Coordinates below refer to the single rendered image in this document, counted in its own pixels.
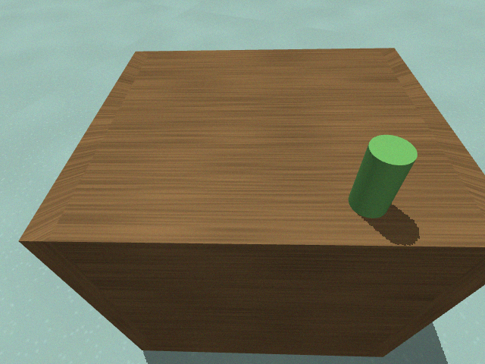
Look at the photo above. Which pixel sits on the can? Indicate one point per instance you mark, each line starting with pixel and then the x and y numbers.
pixel 386 163

